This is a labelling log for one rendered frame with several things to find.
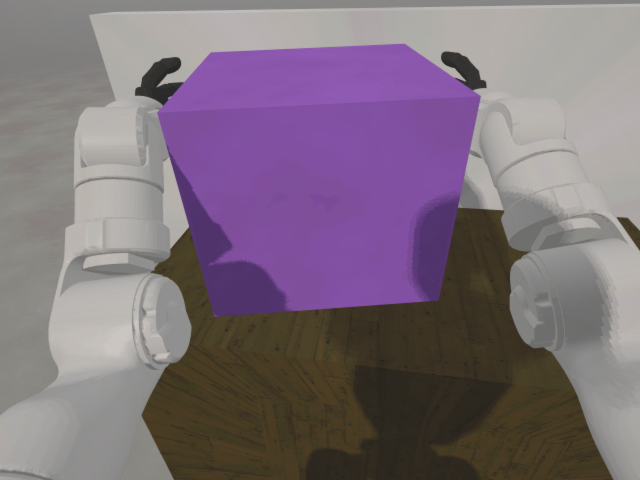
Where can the left robot hand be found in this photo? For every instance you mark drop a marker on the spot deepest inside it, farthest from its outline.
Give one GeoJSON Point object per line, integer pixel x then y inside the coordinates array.
{"type": "Point", "coordinates": [155, 75]}

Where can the robot right upper arm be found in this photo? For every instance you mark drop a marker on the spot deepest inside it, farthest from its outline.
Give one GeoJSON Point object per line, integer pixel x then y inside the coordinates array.
{"type": "Point", "coordinates": [582, 303]}

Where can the right robot hand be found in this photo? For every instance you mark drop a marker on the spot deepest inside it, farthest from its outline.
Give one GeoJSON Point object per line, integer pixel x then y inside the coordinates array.
{"type": "Point", "coordinates": [465, 68]}

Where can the right robot forearm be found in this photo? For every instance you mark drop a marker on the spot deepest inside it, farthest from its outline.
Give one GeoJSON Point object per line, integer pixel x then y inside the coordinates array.
{"type": "Point", "coordinates": [546, 196]}

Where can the robot left upper arm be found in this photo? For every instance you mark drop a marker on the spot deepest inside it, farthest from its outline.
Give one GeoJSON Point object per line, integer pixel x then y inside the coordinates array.
{"type": "Point", "coordinates": [111, 340]}

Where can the left robot forearm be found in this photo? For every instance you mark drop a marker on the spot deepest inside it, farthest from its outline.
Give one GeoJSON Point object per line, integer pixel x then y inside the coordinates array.
{"type": "Point", "coordinates": [119, 152]}

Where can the carton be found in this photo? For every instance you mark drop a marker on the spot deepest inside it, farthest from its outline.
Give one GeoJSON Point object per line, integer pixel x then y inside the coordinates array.
{"type": "Point", "coordinates": [318, 178]}

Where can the pedestal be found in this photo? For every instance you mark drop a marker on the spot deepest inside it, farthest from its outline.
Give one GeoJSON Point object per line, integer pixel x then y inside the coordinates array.
{"type": "Point", "coordinates": [435, 390]}

